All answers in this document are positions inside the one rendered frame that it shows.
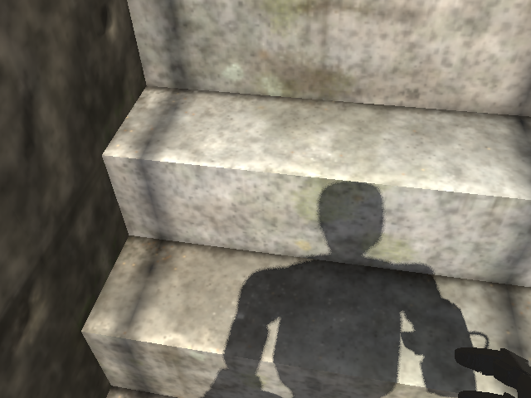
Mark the robot right hand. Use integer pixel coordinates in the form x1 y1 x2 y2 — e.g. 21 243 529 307
455 347 531 398

